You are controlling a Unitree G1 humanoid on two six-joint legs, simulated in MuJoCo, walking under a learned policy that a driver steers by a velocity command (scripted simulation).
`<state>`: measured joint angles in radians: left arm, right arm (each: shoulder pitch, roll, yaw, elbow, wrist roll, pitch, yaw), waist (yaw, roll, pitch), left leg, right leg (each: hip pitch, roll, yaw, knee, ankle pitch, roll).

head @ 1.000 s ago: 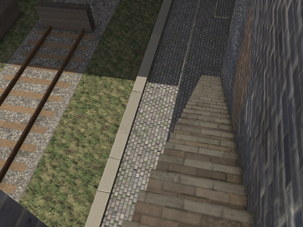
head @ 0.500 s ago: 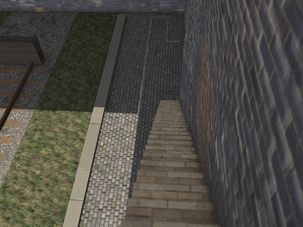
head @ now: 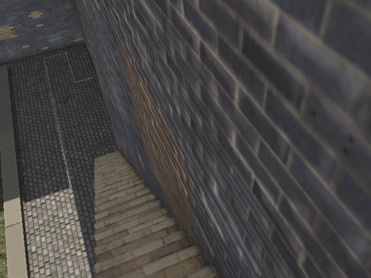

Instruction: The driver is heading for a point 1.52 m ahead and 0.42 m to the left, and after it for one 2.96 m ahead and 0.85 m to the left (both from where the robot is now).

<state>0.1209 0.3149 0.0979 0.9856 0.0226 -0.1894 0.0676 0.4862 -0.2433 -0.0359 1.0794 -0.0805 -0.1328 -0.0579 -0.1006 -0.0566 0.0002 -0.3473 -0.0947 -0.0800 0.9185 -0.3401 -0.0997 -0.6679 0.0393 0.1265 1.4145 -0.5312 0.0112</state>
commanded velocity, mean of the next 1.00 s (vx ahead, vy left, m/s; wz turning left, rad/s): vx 0.11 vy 0.00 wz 0.54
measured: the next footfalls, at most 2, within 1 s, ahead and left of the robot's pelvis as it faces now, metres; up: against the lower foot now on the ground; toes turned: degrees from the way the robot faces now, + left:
right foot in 0.12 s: +0.17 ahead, -0.11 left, -0.19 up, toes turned -5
left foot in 0.48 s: +0.32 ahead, +0.22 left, -0.39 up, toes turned +4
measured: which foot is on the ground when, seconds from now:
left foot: down 0.00-0.12, up 0.14-0.46, down 0.48-0.72, up 0.74-1.00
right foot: up 0.00-0.10, down 0.12-0.32, up 0.34-0.72, down 0.74-1.00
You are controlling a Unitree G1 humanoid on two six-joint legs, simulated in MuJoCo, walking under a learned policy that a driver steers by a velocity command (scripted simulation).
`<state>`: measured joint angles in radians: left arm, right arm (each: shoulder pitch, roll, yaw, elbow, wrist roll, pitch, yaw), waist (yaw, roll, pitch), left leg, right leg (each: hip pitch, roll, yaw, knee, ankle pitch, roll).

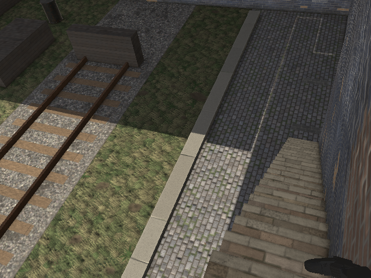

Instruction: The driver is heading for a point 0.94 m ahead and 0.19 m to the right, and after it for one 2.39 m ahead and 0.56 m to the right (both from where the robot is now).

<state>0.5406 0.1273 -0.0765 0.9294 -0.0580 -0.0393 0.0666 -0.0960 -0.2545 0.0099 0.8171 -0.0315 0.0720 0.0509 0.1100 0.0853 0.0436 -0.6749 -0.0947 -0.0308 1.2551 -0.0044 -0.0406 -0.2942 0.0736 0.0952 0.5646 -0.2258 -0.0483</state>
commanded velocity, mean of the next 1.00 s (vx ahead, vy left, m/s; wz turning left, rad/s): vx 0.02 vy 0.00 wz -0.42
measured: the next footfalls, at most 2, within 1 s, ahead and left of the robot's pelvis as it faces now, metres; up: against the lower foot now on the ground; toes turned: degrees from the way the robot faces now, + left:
left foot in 0.24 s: +0.07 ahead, +0.14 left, +0.00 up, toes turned -32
right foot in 0.60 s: +0.02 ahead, -0.08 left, +0.00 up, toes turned -30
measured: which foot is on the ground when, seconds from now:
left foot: up 0.00-0.22, down 0.24-1.00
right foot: down 0.00-0.24, up 0.26-0.58, down 0.60-1.00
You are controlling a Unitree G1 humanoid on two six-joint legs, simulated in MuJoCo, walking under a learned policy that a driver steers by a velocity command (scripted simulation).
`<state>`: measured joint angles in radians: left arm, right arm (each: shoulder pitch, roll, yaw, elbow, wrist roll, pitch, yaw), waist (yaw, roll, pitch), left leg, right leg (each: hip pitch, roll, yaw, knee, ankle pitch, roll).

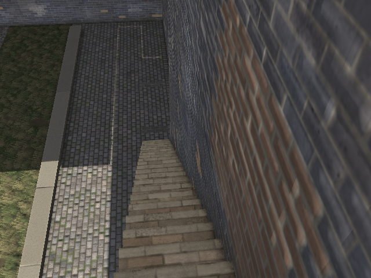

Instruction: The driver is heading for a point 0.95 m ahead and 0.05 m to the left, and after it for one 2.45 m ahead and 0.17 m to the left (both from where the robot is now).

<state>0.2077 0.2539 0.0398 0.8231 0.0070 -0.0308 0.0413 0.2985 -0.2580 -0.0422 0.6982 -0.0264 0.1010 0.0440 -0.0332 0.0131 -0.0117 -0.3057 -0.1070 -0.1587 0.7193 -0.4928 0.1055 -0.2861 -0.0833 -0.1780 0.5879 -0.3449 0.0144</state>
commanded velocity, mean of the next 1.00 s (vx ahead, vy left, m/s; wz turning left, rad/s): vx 0.84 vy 0.00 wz -0.08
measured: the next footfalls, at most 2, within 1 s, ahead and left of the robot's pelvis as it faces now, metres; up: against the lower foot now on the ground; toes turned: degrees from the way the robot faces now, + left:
right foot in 0.82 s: +0.58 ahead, -0.04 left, -0.41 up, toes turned -3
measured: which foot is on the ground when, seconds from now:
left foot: down 0.00-0.74, up 0.76-1.00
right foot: down 0.00-0.08, up 0.10-0.80, down 0.82-1.00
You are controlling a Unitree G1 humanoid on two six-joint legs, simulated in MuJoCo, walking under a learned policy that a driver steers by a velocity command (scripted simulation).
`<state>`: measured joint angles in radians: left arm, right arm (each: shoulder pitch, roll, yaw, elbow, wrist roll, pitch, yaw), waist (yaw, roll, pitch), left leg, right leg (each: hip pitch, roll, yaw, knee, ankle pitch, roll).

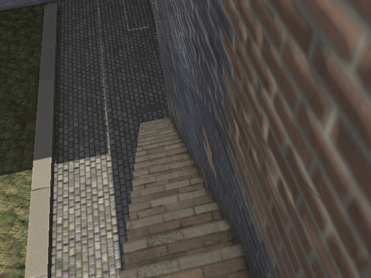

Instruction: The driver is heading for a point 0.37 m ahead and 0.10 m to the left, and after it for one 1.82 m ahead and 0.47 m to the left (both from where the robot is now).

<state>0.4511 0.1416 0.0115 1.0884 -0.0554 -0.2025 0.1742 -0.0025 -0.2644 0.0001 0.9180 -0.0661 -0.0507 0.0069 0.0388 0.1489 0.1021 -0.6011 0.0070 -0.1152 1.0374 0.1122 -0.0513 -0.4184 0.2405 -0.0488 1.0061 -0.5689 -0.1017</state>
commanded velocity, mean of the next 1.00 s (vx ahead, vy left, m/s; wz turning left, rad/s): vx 0.62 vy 0.00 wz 0.40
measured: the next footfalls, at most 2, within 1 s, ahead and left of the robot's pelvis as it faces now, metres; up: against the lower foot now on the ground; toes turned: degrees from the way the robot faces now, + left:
left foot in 0.10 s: +0.11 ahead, +0.08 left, -0.20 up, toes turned +1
right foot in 0.36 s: +0.44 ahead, -0.09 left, -0.41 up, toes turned +13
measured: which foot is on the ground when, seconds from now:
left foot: up 0.00-0.08, down 0.10-0.38, up 0.40-0.76, down 0.78-1.00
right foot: down 0.00-0.08, up 0.10-0.34, down 0.36-0.78, up 0.80-1.00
